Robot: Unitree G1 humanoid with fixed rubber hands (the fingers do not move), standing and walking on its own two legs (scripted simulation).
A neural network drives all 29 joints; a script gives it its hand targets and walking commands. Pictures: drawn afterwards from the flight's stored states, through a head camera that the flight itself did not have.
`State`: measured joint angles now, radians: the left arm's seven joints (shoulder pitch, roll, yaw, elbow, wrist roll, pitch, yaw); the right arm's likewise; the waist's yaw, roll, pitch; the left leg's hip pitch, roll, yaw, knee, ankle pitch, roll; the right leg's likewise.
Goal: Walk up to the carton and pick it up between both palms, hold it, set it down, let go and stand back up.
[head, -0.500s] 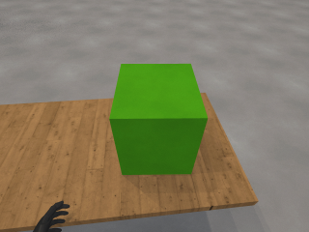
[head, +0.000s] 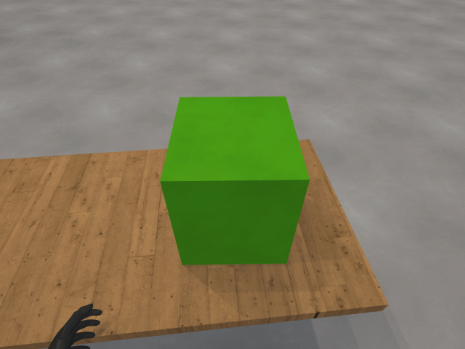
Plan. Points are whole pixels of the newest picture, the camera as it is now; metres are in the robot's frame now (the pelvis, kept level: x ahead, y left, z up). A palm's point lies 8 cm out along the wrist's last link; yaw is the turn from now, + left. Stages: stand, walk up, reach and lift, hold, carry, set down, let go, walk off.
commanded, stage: stand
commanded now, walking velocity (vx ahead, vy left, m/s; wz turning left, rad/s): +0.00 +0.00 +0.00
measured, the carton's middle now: (233, 181) +0.50 +0.01 +0.00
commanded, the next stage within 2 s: none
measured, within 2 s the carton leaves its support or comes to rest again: neither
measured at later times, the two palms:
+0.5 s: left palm out of the picture +0.16 +0.29 -0.06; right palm out of the picture +0.08 -0.31 -0.11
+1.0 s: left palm out of the picture +0.16 +0.30 -0.06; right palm out of the picture +0.09 -0.32 -0.11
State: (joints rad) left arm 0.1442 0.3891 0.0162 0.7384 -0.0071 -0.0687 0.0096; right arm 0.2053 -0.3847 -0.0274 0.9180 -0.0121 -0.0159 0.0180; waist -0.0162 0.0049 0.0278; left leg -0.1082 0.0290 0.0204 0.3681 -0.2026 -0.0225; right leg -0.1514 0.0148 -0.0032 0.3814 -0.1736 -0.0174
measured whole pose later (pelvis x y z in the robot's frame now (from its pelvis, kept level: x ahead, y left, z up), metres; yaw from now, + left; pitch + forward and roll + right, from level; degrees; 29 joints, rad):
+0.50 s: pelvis +0.00 +0.00 +0.00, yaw +0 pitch -3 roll +0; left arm 0.14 0.39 0.02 0.75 -0.01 -0.07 0.01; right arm 0.20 -0.39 -0.03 0.94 -0.01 -0.01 0.01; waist -0.01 0.01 0.03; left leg -0.10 0.04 0.01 0.35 -0.20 -0.03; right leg -0.14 0.02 -0.01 0.37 -0.17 -0.02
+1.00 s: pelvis +0.01 -0.01 +0.00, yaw +0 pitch -3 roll +0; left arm 0.14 0.39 0.03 0.76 -0.01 -0.07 0.01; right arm 0.20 -0.38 -0.03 0.96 -0.01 -0.01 0.01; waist -0.01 0.02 0.03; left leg -0.09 0.04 0.01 0.34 -0.20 -0.04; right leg -0.14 0.02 -0.01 0.36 -0.18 -0.03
